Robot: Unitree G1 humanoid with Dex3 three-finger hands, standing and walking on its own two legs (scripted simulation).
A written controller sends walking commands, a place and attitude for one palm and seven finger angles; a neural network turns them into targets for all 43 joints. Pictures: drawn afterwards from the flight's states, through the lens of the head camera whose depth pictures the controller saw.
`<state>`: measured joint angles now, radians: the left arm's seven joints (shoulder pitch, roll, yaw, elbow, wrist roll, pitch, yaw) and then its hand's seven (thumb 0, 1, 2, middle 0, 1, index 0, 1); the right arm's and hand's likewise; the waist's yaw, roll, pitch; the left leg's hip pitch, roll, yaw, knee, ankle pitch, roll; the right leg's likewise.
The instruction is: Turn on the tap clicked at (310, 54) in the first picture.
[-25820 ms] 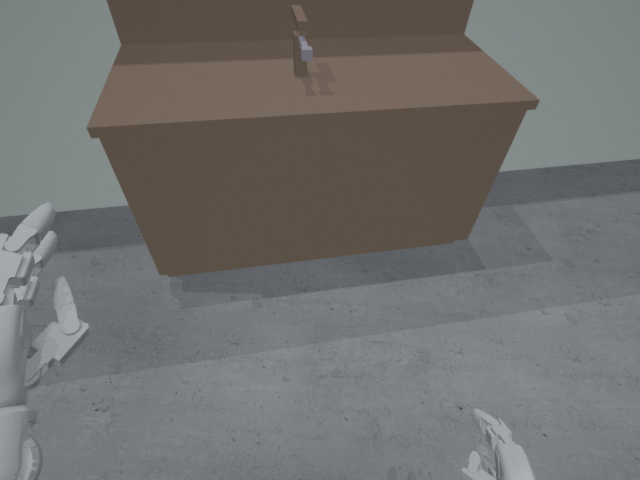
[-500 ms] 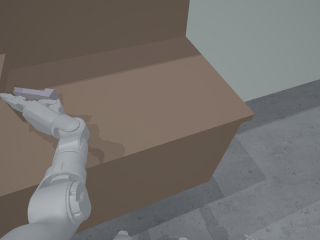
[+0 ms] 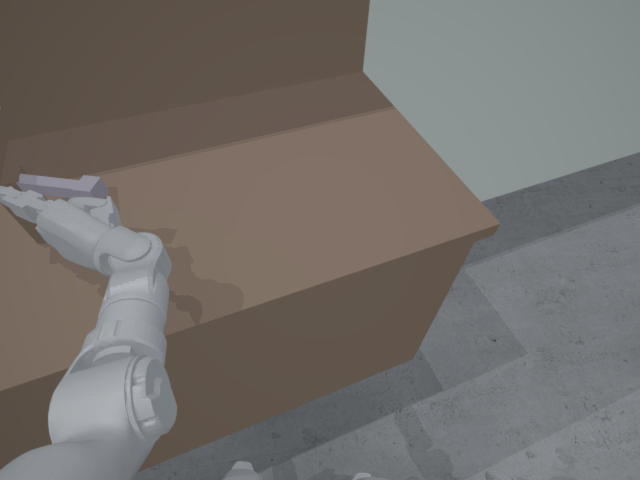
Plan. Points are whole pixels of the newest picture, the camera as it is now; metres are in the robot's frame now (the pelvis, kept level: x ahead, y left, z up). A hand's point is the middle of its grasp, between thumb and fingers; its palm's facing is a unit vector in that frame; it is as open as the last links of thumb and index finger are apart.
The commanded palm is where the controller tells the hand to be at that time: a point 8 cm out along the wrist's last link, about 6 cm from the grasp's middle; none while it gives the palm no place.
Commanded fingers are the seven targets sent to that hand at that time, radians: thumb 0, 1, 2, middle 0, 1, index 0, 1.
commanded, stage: push the lever round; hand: left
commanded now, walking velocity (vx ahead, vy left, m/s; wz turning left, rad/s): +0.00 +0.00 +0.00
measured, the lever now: (91, 190) +0.47 +0.29 +0.11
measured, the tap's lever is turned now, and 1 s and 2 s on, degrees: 60 61 86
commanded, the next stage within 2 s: lift the hand up off the lever in 1.56 s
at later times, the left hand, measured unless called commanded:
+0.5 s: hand (110, 205) +0.45 +0.26 +0.11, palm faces +0.89 -0.46 -0.05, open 8.5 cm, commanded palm +0.45 +0.28 +0.10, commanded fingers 0.00 0.90 0.90 -0.15 -0.15 -0.15 -0.15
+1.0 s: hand (110, 205) +0.45 +0.26 +0.11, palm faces +0.88 -0.46 -0.05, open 8.5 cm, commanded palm +0.44 +0.28 +0.10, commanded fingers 0.00 0.90 0.90 -0.15 -0.15 -0.15 -0.15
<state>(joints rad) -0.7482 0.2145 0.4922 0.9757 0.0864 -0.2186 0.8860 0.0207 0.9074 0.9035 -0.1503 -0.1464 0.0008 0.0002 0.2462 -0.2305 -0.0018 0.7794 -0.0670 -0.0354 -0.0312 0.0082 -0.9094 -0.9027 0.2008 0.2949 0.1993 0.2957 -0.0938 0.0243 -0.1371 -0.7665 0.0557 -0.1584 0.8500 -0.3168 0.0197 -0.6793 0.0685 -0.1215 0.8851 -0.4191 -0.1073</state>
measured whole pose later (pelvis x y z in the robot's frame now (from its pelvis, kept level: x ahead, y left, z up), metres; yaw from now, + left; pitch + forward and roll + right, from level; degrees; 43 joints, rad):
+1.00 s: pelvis +0.00 +0.00 +0.00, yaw +0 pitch +12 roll +0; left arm -0.73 0.22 0.49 0.96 0.07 -0.22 0.88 0.02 0.90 0.90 -0.15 -0.15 0.00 0.00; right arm 0.25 -0.23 0.01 0.79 -0.06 -0.03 -0.04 0.01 -0.91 -0.90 0.20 0.29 0.20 0.30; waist -0.09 0.02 -0.14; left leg -0.75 0.05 -0.16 0.83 -0.32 0.02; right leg -0.67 0.07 -0.12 0.87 -0.42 -0.11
